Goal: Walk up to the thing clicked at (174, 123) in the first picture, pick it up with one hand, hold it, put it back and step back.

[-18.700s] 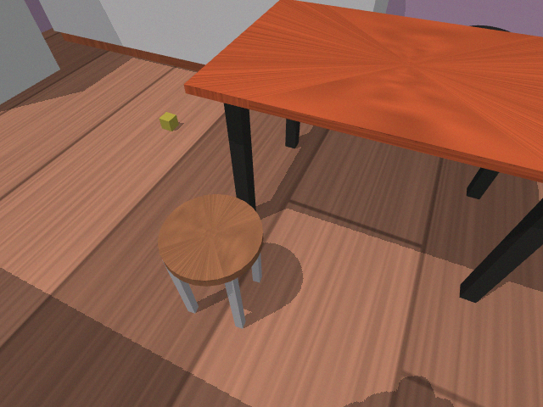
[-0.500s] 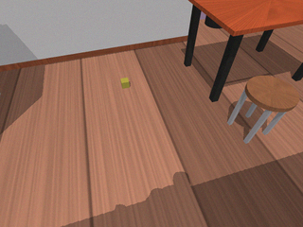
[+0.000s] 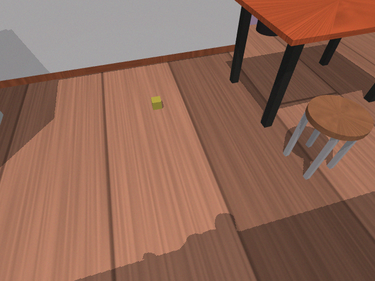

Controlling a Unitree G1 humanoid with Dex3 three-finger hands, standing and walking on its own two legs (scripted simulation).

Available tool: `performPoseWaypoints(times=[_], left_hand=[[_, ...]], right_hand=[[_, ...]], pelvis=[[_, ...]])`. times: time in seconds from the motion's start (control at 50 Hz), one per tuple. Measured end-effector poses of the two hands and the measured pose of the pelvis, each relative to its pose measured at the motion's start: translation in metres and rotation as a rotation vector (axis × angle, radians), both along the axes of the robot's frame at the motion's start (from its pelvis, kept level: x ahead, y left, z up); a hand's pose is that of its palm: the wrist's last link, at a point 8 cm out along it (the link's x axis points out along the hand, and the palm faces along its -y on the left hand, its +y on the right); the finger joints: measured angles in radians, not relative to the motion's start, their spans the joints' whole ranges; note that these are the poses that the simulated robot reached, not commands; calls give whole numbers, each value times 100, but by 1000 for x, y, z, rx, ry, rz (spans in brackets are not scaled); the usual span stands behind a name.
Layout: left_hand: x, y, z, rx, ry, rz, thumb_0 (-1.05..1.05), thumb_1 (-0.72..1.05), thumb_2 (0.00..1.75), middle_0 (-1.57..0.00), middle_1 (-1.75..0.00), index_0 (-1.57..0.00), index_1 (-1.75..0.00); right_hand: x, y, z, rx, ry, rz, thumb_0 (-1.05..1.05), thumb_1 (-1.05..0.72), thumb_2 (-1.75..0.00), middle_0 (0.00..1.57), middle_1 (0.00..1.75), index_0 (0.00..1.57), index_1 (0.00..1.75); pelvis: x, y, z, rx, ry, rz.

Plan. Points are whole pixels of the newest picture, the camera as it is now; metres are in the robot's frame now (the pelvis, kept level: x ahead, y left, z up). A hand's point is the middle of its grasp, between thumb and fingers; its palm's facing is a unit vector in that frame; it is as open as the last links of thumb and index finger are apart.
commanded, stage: stand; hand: left
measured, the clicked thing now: (156, 103) +1.50 +0.21 -0.75
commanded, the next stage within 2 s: walk up in 0.88 s
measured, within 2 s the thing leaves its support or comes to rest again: neither
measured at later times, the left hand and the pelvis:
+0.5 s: hand out of the picture +0.08 +0.26 -0.16, palm faces -0.04 -0.94 -0.35, open 7.4 cm; pelvis +0.01 +0.00 +0.00, yaw +0 degrees
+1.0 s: hand out of the picture +0.08 +0.26 -0.15, palm faces -0.06 -0.94 -0.35, open 7.4 cm; pelvis +0.01 -0.01 +0.00, yaw -2 degrees
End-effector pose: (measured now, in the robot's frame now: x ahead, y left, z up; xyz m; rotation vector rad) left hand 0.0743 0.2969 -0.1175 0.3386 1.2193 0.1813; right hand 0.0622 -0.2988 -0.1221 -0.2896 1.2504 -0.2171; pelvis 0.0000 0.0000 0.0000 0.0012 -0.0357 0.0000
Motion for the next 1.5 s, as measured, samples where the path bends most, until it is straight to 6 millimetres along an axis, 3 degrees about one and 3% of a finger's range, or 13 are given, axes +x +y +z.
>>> performPoseWaypoints(times=[0.9, 1.0, 1.12, 1.18, 1.24, 1.38, 1.5], left_hand=[[-2, 2, 0, -8, 0, 11, 1, 90, 90, -20, -30, -20, -30], [6, 7, 5, -4, 9, -18, 1, 90, 90, -20, -30, -20, -30], [47, 2, 14, 44, -30, -57, 1, 90, 90, -20, -30, -20, -30], [62, -3, 11, 88, -86, -41, 1, 90, 90, -20, -30, -20, -30], [64, -12, 15, 83, -87, -8, 1, 90, 90, -20, -30, -20, -30], [86, -22, 12, 36, -41, 29, 1, 90, 90, -20, -30, -20, -30], [140, -8, -10, -5, -37, 35, 1, 90, 90, -20, -30, -20, -30]], right_hand=[[5, 2, 2, 1, -9, 12, 1, -91, -90, 20, 30, 20, 30], [0, -16, 4, 1, -66, -19, 1, -90, -90, 20, 30, 20, 30], [-5, -62, -6, -26, -9, -56, 1, -90, -90, 20, 30, 20, 30], [11, -84, -20, -47, 24, -47, 1, -90, -90, 20, 30, 20, 30], [43, -88, -16, -39, 11, -32, 1, -91, -90, 20, 30, 20, 30], [130, -75, 6, -12, -76, 49, 1, -91, -90, 20, 30, 20, 30], [204, -58, 16, -38, -76, 102, 1, -91, -90, 20, 30, 20, 30]], pelvis=[[3, 1, 0, -1, 0, 5], [15, -6, -3, 0, 7, -27], [46, -33, -14, 14, -12, -55], [64, -47, -27, -17, -23, -42], [83, -50, -22, -34, -28, -40], [134, -49, -10, -55, -18, -20], [193, -34, -17, -68, -7, 0]])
